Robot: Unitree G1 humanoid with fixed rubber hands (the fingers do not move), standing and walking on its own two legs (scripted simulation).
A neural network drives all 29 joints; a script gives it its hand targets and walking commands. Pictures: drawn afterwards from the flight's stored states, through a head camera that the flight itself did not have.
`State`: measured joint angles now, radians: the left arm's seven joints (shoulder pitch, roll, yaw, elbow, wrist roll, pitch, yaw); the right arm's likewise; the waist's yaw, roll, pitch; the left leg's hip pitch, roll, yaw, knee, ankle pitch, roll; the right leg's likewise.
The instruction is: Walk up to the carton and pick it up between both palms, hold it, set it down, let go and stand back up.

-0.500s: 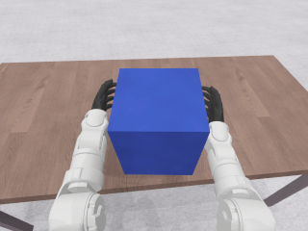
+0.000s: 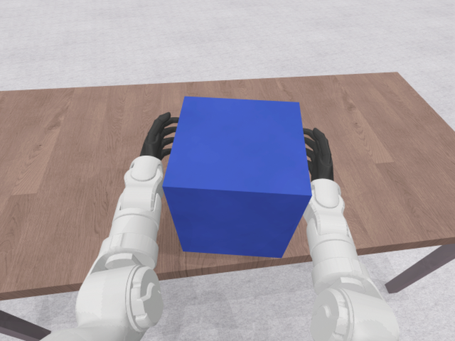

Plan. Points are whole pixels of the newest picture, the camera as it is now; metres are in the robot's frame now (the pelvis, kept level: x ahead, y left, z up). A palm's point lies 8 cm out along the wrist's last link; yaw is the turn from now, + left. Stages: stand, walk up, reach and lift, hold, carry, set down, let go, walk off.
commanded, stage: set down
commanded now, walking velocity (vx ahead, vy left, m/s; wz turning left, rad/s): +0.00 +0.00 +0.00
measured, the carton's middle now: (236, 182) +0.40 -0.03 +0.04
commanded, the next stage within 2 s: none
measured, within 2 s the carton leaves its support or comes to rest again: rests again in 0.88 s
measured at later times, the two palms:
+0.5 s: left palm (158, 169) +0.42 +0.12 +0.06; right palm (314, 186) +0.37 -0.18 +0.05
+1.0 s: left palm (158, 171) +0.41 +0.12 +0.06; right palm (316, 189) +0.36 -0.18 +0.05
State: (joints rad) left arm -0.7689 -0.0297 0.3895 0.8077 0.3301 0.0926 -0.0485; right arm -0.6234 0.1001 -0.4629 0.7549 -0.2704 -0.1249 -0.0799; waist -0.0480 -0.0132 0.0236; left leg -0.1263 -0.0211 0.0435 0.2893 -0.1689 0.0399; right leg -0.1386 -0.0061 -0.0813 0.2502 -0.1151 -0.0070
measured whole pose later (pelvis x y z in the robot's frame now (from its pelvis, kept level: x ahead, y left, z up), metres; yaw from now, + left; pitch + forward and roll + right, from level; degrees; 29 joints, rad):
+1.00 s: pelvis +0.01 -0.01 +0.00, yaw +0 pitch +2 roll -1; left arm -0.69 -0.06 0.44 0.81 0.39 -0.03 -0.08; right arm -0.54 0.14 -0.51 0.76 -0.35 -0.24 -0.08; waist -0.04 -0.02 0.05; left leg -0.14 -0.01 0.05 0.28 -0.17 0.03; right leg -0.14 0.00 -0.09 0.22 -0.11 -0.02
